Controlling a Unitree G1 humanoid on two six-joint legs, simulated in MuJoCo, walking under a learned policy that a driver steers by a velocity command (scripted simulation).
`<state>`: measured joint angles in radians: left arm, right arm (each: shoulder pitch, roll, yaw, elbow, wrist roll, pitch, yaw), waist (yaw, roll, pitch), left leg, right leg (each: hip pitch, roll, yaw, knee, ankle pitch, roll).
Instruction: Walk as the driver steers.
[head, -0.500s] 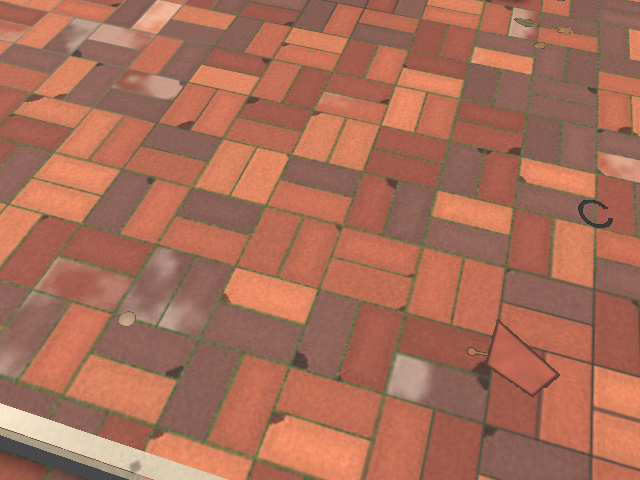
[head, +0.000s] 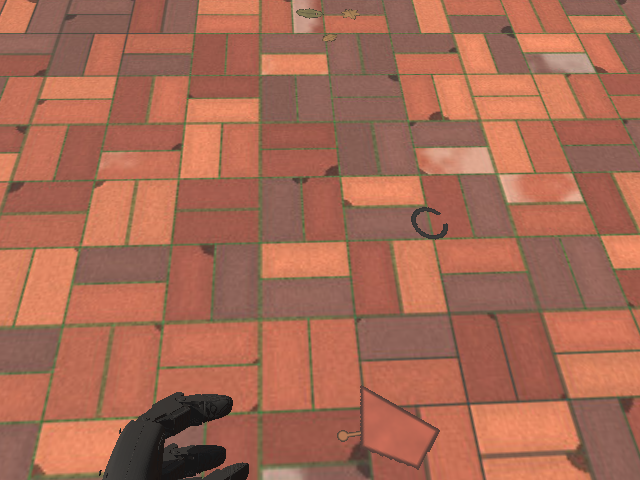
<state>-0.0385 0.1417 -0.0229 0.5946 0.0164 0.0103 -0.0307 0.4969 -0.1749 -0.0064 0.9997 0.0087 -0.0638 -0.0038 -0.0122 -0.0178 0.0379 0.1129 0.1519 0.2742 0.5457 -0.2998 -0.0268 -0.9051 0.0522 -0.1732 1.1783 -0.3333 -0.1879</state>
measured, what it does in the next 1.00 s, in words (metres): climbs: left foot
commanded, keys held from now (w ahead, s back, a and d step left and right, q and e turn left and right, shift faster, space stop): w+e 0.12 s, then w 0.14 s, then w+q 0.74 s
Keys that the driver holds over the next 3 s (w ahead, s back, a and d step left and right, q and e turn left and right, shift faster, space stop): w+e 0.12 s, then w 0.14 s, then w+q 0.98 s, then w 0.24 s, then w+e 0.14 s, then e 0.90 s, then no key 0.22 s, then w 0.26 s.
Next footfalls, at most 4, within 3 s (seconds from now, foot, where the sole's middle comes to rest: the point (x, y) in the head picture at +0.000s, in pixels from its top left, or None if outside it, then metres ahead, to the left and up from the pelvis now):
0.58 left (311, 402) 0.54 0.02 -0.65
1.02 right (395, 284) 0.82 -0.17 -0.65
1.50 left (240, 233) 0.95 0.18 -0.65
1.98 right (304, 148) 1.23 0.04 -0.65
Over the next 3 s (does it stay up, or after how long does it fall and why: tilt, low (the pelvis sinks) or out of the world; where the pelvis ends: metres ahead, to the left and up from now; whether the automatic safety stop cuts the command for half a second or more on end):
stays up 1.14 0.12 0.13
